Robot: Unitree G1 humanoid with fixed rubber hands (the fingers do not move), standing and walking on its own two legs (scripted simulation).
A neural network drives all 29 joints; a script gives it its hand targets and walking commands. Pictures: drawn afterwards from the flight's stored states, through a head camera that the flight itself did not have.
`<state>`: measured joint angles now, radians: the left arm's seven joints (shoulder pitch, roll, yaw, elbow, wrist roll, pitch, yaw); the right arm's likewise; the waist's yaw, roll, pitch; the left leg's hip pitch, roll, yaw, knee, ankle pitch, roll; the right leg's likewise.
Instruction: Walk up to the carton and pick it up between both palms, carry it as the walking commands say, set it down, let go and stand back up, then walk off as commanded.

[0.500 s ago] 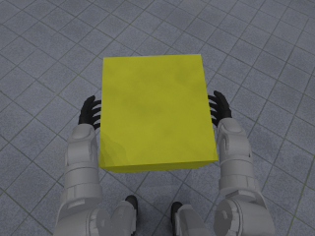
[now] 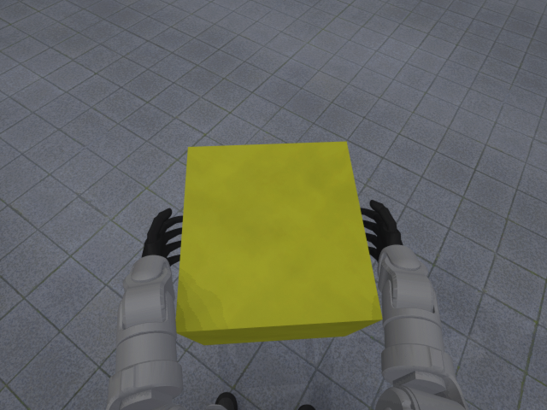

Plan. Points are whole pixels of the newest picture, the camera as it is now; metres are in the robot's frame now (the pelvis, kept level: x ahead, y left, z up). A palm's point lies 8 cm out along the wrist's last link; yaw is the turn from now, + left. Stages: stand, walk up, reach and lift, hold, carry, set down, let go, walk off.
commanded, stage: reach and lift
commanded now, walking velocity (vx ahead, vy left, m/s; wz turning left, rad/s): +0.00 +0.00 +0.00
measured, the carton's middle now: (272, 248) +0.39 +0.01 -0.08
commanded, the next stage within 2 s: hold in 1.66 s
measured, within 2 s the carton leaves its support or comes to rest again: neither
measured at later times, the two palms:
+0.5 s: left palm (143, 259) +0.30 +0.18 +0.05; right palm (409, 250) +0.32 -0.17 +0.06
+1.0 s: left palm (152, 253) +0.31 +0.17 +0.06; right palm (422, 259) +0.31 -0.18 +0.06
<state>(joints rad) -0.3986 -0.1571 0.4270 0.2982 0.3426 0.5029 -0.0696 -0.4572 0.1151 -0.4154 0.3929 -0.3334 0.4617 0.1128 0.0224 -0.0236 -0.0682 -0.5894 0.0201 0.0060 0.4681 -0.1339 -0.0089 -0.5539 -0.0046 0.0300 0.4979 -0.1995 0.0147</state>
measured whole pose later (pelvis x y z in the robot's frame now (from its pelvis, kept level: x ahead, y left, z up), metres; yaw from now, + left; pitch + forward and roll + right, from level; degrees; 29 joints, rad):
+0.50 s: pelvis +0.02 +0.00 +0.02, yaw +0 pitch -2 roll +0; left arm -0.26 -0.15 0.34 0.23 0.32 0.65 -0.06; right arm -0.30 0.12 -0.33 0.31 -0.33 0.61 0.11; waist 0.03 -0.02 -0.03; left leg -0.13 0.01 0.01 0.26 -0.10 -0.01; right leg -0.10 -0.01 0.03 0.31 -0.18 0.01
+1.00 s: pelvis +0.02 +0.00 +0.02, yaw +1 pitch -6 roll +0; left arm -0.25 -0.14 0.30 0.17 0.31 0.72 -0.07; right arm -0.26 0.12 -0.29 0.20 -0.31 0.69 0.09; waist -0.01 -0.01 0.05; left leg -0.04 0.02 -0.01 0.25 -0.11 -0.02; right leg 0.01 -0.01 0.02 0.25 -0.16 0.01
